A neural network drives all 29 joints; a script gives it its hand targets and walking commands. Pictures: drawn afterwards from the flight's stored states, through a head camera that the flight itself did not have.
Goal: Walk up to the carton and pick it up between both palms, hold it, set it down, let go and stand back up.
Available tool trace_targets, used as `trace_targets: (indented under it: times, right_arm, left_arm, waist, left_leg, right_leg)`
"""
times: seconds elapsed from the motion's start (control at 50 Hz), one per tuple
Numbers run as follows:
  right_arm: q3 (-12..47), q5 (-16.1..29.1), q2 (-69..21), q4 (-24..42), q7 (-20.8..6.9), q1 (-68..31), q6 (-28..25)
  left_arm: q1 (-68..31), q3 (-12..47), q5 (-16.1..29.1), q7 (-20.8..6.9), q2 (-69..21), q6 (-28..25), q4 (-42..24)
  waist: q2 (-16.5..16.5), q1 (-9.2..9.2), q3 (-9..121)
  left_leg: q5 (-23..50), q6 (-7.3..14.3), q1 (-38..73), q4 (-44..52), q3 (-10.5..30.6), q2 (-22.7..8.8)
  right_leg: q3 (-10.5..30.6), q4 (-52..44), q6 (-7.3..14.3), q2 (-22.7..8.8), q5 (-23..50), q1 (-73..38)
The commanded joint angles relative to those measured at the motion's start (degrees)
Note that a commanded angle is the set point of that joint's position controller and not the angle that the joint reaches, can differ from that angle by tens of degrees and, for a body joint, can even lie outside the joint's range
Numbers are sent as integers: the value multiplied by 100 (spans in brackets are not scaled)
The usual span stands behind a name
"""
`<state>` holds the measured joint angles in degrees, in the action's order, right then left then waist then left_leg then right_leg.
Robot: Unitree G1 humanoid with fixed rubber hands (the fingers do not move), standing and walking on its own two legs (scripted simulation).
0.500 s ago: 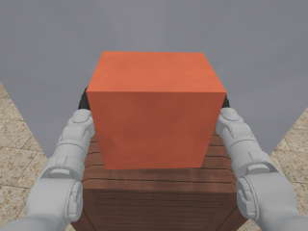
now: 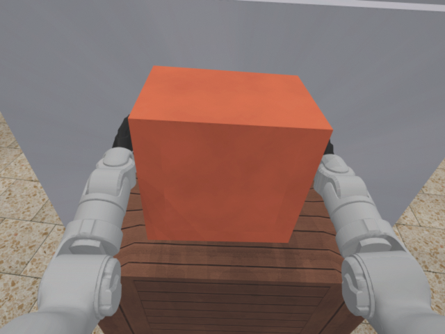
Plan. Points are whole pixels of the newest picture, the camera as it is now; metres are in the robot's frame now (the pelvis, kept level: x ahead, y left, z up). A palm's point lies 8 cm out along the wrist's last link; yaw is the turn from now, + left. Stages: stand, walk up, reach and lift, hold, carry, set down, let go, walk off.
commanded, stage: reach and lift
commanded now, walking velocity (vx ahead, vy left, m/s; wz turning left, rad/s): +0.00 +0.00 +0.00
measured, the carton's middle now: (223, 157) +0.41 +0.03 +0.15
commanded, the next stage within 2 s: hold in 0.08 s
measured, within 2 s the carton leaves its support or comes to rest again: neither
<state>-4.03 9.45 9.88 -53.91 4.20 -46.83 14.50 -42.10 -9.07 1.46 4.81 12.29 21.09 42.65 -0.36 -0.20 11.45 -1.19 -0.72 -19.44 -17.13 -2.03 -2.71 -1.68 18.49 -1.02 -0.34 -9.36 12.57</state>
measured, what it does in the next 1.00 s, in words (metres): stands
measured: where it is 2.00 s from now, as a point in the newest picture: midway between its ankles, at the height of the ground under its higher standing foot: outside the picture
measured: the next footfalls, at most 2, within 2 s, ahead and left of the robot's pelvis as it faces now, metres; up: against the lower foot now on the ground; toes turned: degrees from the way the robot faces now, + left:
none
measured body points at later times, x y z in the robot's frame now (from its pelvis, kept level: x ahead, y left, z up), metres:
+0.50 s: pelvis +0.01 +0.00 +0.00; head -0.05 +0.01 +0.45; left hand +0.38 +0.22 +0.16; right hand +0.41 -0.15 +0.19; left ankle +0.08 +0.12 -0.75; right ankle +0.00 -0.13 -0.75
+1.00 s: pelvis +0.00 +0.00 +0.00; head -0.06 +0.01 +0.45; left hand +0.38 +0.22 +0.18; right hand +0.41 -0.15 +0.20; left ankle +0.08 +0.12 -0.75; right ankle +0.00 -0.13 -0.75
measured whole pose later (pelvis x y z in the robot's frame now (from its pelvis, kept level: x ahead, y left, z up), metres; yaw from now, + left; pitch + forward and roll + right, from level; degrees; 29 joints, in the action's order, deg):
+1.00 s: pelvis +0.00 +0.00 +0.00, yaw +0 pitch +0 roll -1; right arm -4.1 9.5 9.4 -44.8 4.6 -45.6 20.7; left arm -38.1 -13.5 -5.1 1.2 10.1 31.9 29.3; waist -1.4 -0.2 10.1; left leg -1.0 -0.7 -14.3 -15.1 -2.1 -2.6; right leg -1.6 16.6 -0.7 -0.3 -9.2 7.5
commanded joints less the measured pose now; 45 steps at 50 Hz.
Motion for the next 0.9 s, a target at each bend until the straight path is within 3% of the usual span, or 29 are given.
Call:
trace_targets:
  times: [0.0, 0.02, 0.06, 0.08, 0.1, 0.12, 0.14, 0.16, 0.18, 0.2, 0.24, 0.28, 0.3, 0.34, 0.38, 0.4, 0.42, 0.44, 0.48, 0.5, 0.52, 0.56, 0.62, 0.74, 0.78, 0.8, 0.84, 0.86, 0.88]
  right_arm:
    - [932, 151, -3520, 2441, -658, -4311, -350]
    - [1191, 381, -3564, 2841, -623, -4115, -418]
    - [1415, 493, -3653, 3559, -497, -4466, -435]
    - [1550, 685, -3725, 3685, -495, -4680, -462]
    - [1615, 674, -3902, 3647, -464, -4498, -391]
    - [1568, 777, -3857, 3578, -463, -4327, -377]
    - [1630, 695, -3928, 3592, -404, -4193, -304]
    - [1385, 551, -3618, 3152, -377, -3950, -197]
    - [1524, 668, -3562, 3198, -378, -3793, -131]
    - [1509, 603, -3521, 3081, -361, -3442, -5]
    - [1758, 816, -3620, 3524, -291, -3368, 24]
    - [1440, 573, -3272, 3163, -290, -3363, 132]
    - [1594, 619, -3606, 3383, -298, -3573, 101]
    - [1547, 757, -3432, 3549, -323, -3283, 93]
    - [1499, 654, -3398, 3741, -370, -3561, 92]
    - [1433, 568, -3361, 3233, -396, -3503, 194]
    - [1495, 591, -3440, 3423, -419, -3339, 181]
    - [1305, 387, -3463, 3181, -446, -3518, 221]
    - [1238, 424, -3361, 3040, -484, -3544, 257]
    - [1452, 581, -3553, 3491, -509, -3580, 170]
    - [1188, 428, -3415, 3168, -537, -3773, 176]
    - [1422, 603, -3538, 3248, -576, -3663, 212]
    - [1139, 315, -3312, 3011, -596, -3804, 263]
    - [887, 325, -3204, 2958, -677, -3977, 229]
    - [1185, 496, -3272, 3278, -648, -3682, 199]
    - [1085, 331, -3185, 2926, -642, -3801, 285]
    - [958, 322, -3063, 2932, -634, -3560, 263]
    - [1034, 364, -3149, 3087, -662, -3828, 218]
    - [955, 313, -3150, 2873, -676, -3574, 246]
  left_arm:
    - [-4162, 1895, 335, -1311, -4410, -295, -2028]
    - [-3957, 1998, 360, -1304, -4371, -298, -2510]
    - [-3725, 1960, 409, -1330, -4464, -220, -2372]
    - [-3847, 1892, 360, -1342, -4315, -243, -2549]
    - [-4082, 1842, 452, -1343, -4346, -307, -2742]
    - [-4386, 2140, 617, -1276, -4403, -317, -3276]
    - [-4029, 2033, 528, -1288, -4259, -230, -2997]
    - [-3990, 1910, 352, -1293, -4137, -160, -2864]
    - [-3730, 1791, 338, -1311, -4094, -96, -2890]
    - [-3481, 1657, 293, -1384, -3999, -30, -2872]
    - [-3492, 1877, 247, -1491, -3991, 15, -3524]
    - [-3251, 1495, -53, -1589, -3826, 202, -2933]
    - [-3412, 1444, -46, -1636, -3687, 175, -3177]
    - [-3657, 2009, 269, -1575, -3995, 165, -4106]
    - [-3986, 2175, 477, -1513, -4131, 219, -3927]
    - [-3735, 2009, 287, -1531, -3941, 314, -3570]
    - [-3648, 1986, 281, -1523, -3955, 340, -3744]
    - [-3913, 1861, 272, -1527, -3861, 311, -3513]
    - [-4237, 2033, 374, -1513, -3963, 338, -3616]
    - [-3944, 2166, 457, -1524, -4079, 377, -3704]
    - [-4357, 2133, 378, -1518, -4075, 357, -3622]
    - [-4225, 2094, 393, -1424, -4148, 358, -3889]
    - [-3892, 1809, 208, -1546, -4070, 531, -3124]
    - [-4358, 2020, 279, -1603, -4200, 589, -3386]
    - [-4199, 2016, 318, -1552, -4202, 560, -3754]
    - [-4097, 1758, 175, -1572, -4024, 620, -3157]
    - [-3944, 1956, 98, -1579, -4058, 667, -3422]
    - [-3941, 1978, 259, -1613, -4167, 662, -3400]
    - [-4179, 1939, 188, -1602, -4071, 638, -3502]
  waist:
    - [-41, 729, 2377]
    - [165, 613, 2778]
    - [-158, 612, 2951]
    - [-18, 405, 2943]
    - [-217, 567, 2996]
    - [188, 586, 3162]
    - [-168, 615, 3011]
    - [55, 709, 2733]
    - [-34, 586, 2604]
    - [-252, 701, 2286]
    - [-128, 788, 2699]
    - [-133, 756, 2113]
    - [-276, 635, 2482]
    - [135, 921, 2795]
    - [42, 888, 2885]
    - [50, 852, 2178]
    - [86, 762, 2327]
    - [-152, 810, 2143]
    - [20, 895, 2037]
    - [-47, 873, 2313]
    - [178, 919, 2330]
    - [60, 775, 2573]
    - [-148, 878, 1804]
    - [288, 1018, 1938]
    - [173, 947, 2417]
    - [-12, 879, 1660]
    - [251, 1114, 1739]
    - [33, 1023, 1838]
    - [196, 1016, 1826]
  left_leg:
    - [-87, -58, 2624, 150, 277, 382]
    - [525, -122, 2878, -3, 312, 415]
    - [832, -27, 2912, -143, 264, 462]
    - [758, -32, 2846, -147, 231, 492]
    - [632, 31, 2858, -154, 281, 534]
    - [834, -116, 3072, -192, 383, 449]
    - [1090, -66, 3061, -298, 345, 470]
    - [833, -100, 3022, -199, 367, 454]
    - [833, -53, 2916, -145, 338, 509]
    - [901, -34, 2823, -113, 303, 525]
    - [1286, -60, 2965, -216, 327, 527]
    - [911, -38, 2714, -45, 257, 559]
    - [719, 40, 2591, -22, 214, 560]
    - [1301, -175, 3204, -66, 366, 492]
    - [1037, -197, 3137, -151, 345, 479]
    - [570, -137, 2872, -20, 301, 426]
    - [724, -143, 2913, -39, 285, 446]
    - [260, -61, 2732, 87, 251, 444]
    - [-172, -104, 2729, 194, 214, 425]
    - [246, -71, 2788, 95, 252, 403]
    - [-146, -138, 2835, 163, 246, 362]
    - [300, -97, 3003, 92, 276, 327]
    - [-277, -26, 2624, 219, 181, 407]
    - [-652, -100, 2646, 406, 177, 319]
    - [80, -184, 2988, 189, 247, 308]
    - [-404, -62, 2680, 292, 197, 338]
    - [-259, -171, 2800, 301, 206, 370]
    - [-478, -102, 2789, 389, 184, 318]
    - [-370, -138, 2827, 352, 189, 302]
  right_leg:
    - [16, -679, -44, 311, 564, -171]
    - [46, -595, -87, 325, 1199, -386]
    - [94, -619, -185, 336, 1501, -597]
    - [91, -665, -259, 238, 1325, -466]
    - [143, -643, -283, 233, 1410, -665]
    - [92, -529, -210, 282, 1417, -416]
    - [90, -494, -315, 267, 1907, -438]
    - [106, -566, -206, 289, 1540, -422]
    - [118, -591, -263, 269, 1597, -511]
    - [114, -623, -273, 243, 1876, -706]
    - [242, -448, -384, 141, 2701, -1004]
    - [155, -573, -296, 216, 2164, -967]
    - [238, -530, -395, 58, 2281, -1069]
    - [-5, -397, -294, 227, 2276, -769]
    - [38, -581, -167, 275, 1677, -611]
    - [100, -672, -221, 178, 1302, -396]
    - [101, -595, -224, 176, 1497, -573]
    - [72, -659, -224, 175, 1022, -388]
    - [11, -713, -150, 204, 444, -254]
    - [83, -621, -168, 212, 916, -465]
    - [74, -664, -110, 165, 414, -206]
    - [107, -620, -132, 248, 824, -317]
    - [53, -783, -88, 240, 310, -317]
    - [68, -769, 43, 209, -91, -210]
    - [28, -699, 4, 259, 560, -480]
    - [52, -842, 0, 240, -42, -223]
    - [7, -785, 26, 232, 285, -302]
    - [-9, -788, 28, 253, 31, -215]
    - [16, -776, 55, 246, 113, -200]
